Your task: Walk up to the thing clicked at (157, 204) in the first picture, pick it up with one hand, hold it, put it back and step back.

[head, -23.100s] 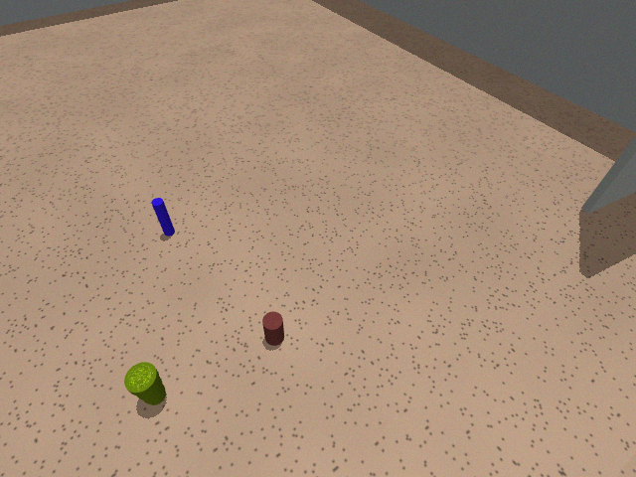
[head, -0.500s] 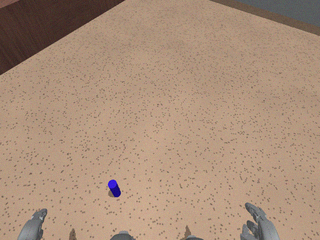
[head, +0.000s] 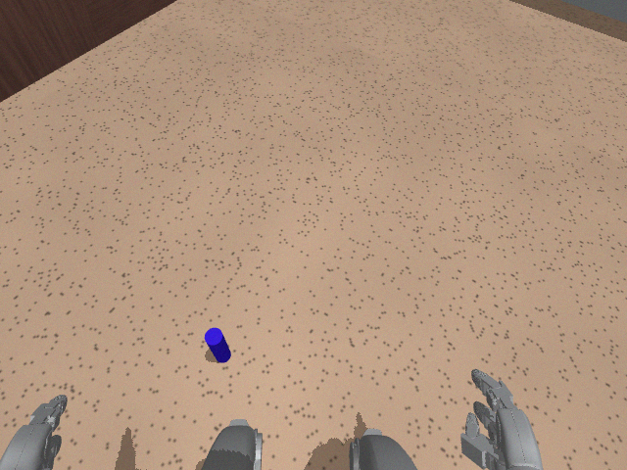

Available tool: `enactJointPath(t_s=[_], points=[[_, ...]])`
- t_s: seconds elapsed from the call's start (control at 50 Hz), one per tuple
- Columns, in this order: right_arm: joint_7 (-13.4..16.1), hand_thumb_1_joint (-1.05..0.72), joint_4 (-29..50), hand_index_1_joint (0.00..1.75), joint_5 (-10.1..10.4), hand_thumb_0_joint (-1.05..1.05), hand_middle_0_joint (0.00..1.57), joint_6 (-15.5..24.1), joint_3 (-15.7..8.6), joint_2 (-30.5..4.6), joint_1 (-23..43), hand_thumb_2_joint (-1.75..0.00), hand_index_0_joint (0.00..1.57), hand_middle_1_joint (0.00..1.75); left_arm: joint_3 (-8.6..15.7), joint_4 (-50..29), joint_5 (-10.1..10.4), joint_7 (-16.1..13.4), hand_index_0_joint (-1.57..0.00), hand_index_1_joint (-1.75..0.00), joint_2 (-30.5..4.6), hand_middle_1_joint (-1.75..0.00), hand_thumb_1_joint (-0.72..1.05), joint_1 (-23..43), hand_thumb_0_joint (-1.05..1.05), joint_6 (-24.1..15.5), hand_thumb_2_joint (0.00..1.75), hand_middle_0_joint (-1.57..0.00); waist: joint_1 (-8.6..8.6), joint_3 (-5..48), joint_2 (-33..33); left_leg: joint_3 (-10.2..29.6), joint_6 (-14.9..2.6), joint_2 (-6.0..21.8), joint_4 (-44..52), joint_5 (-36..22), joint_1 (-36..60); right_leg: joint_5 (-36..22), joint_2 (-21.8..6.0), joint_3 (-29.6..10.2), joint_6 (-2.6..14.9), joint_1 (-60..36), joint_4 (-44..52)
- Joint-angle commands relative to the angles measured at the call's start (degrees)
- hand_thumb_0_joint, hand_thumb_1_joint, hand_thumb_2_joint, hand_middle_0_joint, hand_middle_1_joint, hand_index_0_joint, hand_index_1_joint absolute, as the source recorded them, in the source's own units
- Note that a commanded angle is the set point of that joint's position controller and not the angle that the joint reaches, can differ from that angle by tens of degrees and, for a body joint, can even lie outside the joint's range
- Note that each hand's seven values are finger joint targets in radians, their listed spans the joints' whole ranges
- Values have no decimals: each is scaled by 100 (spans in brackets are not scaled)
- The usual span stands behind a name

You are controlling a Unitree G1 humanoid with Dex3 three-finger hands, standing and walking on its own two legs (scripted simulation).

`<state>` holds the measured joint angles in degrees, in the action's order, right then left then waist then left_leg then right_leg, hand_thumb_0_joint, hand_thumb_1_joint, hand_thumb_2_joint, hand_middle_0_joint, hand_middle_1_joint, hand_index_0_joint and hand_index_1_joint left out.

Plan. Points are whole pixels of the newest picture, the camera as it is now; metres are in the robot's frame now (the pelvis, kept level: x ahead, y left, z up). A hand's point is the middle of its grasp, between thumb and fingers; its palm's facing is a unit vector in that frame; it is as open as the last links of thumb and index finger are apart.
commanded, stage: go down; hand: left
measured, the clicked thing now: (218, 346) +0.43 +0.22 -0.59
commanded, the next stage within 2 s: approach in 1.80 s
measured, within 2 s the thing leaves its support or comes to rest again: neither
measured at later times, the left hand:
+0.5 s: hand (86, 381) +0.26 +0.35 -0.20, palm faces +0.12 -0.98 -0.17, open 17.3 cm
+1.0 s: hand (93, 355) +0.31 +0.37 -0.25, palm faces +0.10 -0.99 -0.11, open 17.5 cm
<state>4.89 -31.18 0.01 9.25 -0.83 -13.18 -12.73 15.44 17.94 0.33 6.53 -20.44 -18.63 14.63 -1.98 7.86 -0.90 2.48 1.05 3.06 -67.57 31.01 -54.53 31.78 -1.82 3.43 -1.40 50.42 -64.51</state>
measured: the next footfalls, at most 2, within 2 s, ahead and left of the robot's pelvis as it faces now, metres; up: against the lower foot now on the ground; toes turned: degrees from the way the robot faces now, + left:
none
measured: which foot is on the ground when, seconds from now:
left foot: down 0.00-1.00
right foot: down 0.00-1.00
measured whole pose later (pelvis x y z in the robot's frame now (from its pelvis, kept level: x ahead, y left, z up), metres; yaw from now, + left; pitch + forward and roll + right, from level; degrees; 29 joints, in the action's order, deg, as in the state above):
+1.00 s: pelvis -0.08 +0.00 -0.24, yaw -5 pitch +33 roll -6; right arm 1.9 -39.1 -1.8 9.8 4.0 -19.4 -6.3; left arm 43.5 59.1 10.2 38.4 -45.7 28.2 -20.9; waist -3.8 7.7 0.9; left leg 6.6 1.0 3.0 -117.8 38.8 -113.0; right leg 40.3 -1.0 3.4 -1.6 107.9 -114.7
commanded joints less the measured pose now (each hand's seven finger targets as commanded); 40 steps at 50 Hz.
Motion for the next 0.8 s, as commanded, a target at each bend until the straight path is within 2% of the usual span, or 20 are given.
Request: enactJointPath(t_s=[0.0, 0.02, 0.04, 0.06, 0.1, 0.14, 0.18, 0.2, 0.22, 0.3, 0.34, 0.36, 0.48, 0.5, 0.52, 0.58, 0.66, 0.68, 0.72, 0.78], points=[[90, -88, 692, 30, -2, 0, 20, 379, -341, -874, -9, -89, 20, 30, 745, -448, 75, 15, -8, -6, -1324, -7, -53, 674, 0, -661, 5, -8, -134, 932, -264, -115, -179, -155, 564, -1346, 541, -1302, 179, -96, 195, -87, 534], [87, -89, 662, 30, 3, 0, 20, 412, -340, -899, 37, -89, 20, 30, 916, -239, 125, 72, -8, -6, -1490, -7, -53, 881, 0, -836, 5, -8, -108, 964, -168, -129, -201, -163, 407, -1227, 328, -1212, 162, -124, 191, 35, 435], [77, -90, 597, 30, -5, 0, 20, 459, -357, -941, 40, -90, 20, 30, 902, 162, 143, 172, -8, -7, -1473, -7, -53, 965, 0, -999, 6, -8, -143, 913, -190, -130, -205, -153, 290, -964, 144, -958, 175, -145, 198, 334, 265], [58, -91, 601, 30, -13, 0, 20, 513, -363, -951, 68, -90, 20, 30, 957, 137, 181, 290, -9, -6, -1593, -7, -55, 1320, 0, -1236, 5, -9, -141, 943, -299, -144, -209, -163, 164, -738, -34, -765, 160, -179, 210, 550, 125], [55, -93, 531, 30, -1, 0, 20, 595, -373, -1040, 92, -90, 20, 30, 1028, 502, 301, 539, -7, -1, -1700, -1, -48, 1782, 0, -1712, 1, -8, -165, 1177, -252, -111, -215, -167, -97, -549, -283, -596, 159, -196, 224, 910, -219], [29, -93, 495, 30, 11, 0, 20, 651, -359, -1102, 123, -90, 20, 30, 1347, 602, 434, 804, -7, -1, -2081, -2, -48, 2058, 0, -2192, 1, -7, 3, 1645, -598, -50, -186, -173, -356, -476, -469, -492, 143, -226, 255, 1277, -642], [35, -90, 426, 30, 20, 0, 20, 637, -347, -1205, 82, -89, 20, 30, 1620, 768, 511, 1018, -7, -1, -2459, -1, -54, 2208, 0, -2569, 0, -7, 126, 2084, -759, 31, -143, -141, -531, -690, -426, -616, 120, -206, 277, 1491, -956], [33, -89, 385, 30, 22, 0, 20, 622, -338, -1237, 87, -89, 20, 30, 1662, 1008, 545, 1127, -7, -1, -2491, -1, -55, 2271, 0, -2689, 0, -7, 107, 2257, -776, 46, -147, -132, -679, -837, -434, -703, 125, -208, 276, 1623, -1085], [21, -89, 337, 30, 23, 0, 20, 597, -329, -1289, 43, -89, 20, 30, 1853, 1259, 606, 1217, -6, -1, -2653, -1, -55, 2332, 0, -2802, 0, -6, 136, 2430, -704, 70, -150, -134, -831, -995, -538, -784, 139, -182, 285, 1706, -1227], [-46, -88, 121, 30, -15, 0, 20, 482, -306, -1378, 36, -89, 20, 30, 2127, 2316, 810, 1667, -4, -1, -2687, -2, -50, 2450, 0, -3139, 3, -4, 258, 2795, -527, 77, -198, -143, -1441, -1482, -962, -1044, 157, -161, 314, 2109, -1693], [-80, -88, 56, 30, -45, 0, 20, 435, -313, -1438, 9, -89, 20, 30, 2227, 2254, 847, 1913, -4, -1, -2948, -1, -49, 2941, 0, -3335, 3, -4, 248, 2995, -646, 114, -199, -147, -1645, -1505, -1086, -1062, 165, -116, 334, 2344, -1934], [-92, -88, 7, 30, -52, 0, 20, 419, -306, -1468, 37, -89, 20, 30, 2357, 2571, 869, 2020, -3, -1, -3055, -1, -50, 2852, 0, -3379, 3, -3, 302, 3006, -536, 112, -217, -136, -1774, -1607, -1155, -1126, 173, -107, 330, 2437, -2023], [-129, -89, -148, 30, -99, 0, 20, 356, -246, -1561, 55, -90, 20, 30, 2738, 2367, 1006, 2422, -3, -4, -3709, -4, -53, 4190, 0, -3837, 7, -2, 167, 3323, -691, 183, -219, -103, -2250, -1077, -1665, -706, 201, -87, 337, 3061, -2543], [-126, -89, -169, 30, -110, 0, 20, 342, -238, -1577, 60, -90, 20, 30, 2767, 2431, 1005, 2469, -3, -5, -3781, -5, -52, 4257, 0, -3882, 8, -2, 171, 3387, -779, 201, -211, -91, -2294, -938, -1632, -579, 205, -90, 340, 3198, -2606], [-119, -89, -190, 30, -124, 0, 20, 335, -242, -1593, 94, -90, 20, 30, 2669, 2598, 1019, 2540, -2, -4, -3645, -5, -51, 4346, 0, -3881, 7, -2, 101, 3323, -781, 217, -208, -72, -2323, -722, -1671, -424, 210, -81, 334, 3386, -2628], [-104, -88, -257, 30, -132, 0, 20, 313, -193, -1633, 72, -90, 20, 30, 2763, 2720, 1030, 2667, -3, -5, -3880, -6, -53, 4775, 0, -3919, 8, -2, 55, 3231, -871, 270, -197, -67, -2484, -285, -2012, -145, 202, -63, 337, 3710, -2828], [-115, -88, -270, 30, -134, 0, 20, 268, -121, -1712, 17, -90, 20, 30, 3002, 2795, 1038, 2779, -3, -6, -4321, -7, -53, 4966, 0, -3915, 8, -2, 166, 3360, -989, 295, -185, -54, -2627, -62, -2257, 15, 221, -3, 349, 3885, -3101], [-113, -88, -278, 30, -126, 0, 20, 258, -114, -1736, 77, -90, 20, 30, 2926, 2891, 1031, 2821, -3, -6, -4238, -7, -55, 4962, 0, -3904, 8, -2, 158, 3239, -1060, 355, -169, -37, -2592, 93, -2251, 85, 219, 41, 354, 4068, -3205], [-124, -89, -280, 30, -114, 0, 20, 244, -79, -1751, 56, -90, 20, 30, 3058, 2929, 1072, 2854, -3, -6, -4388, -7, -55, 5041, 0, -3886, 8, -2, 167, 3198, -1025, 365, -170, -35, -2695, 173, -2470, 135, 227, 65, 353, 4184, -3328], [-139, -89, -320, 30, -113, 0, 20, 237, -24, -1782, 44, -90, 20, 30, 3165, 3009, 1131, 2958, -4, -7, -4512, -8, -58, 5060, 0, -3883, 7, -2, 187, 3313, -1112, 376, -170, -37, -2933, -118, -2486, -39, 221, 103, 366, 4341, -3568]])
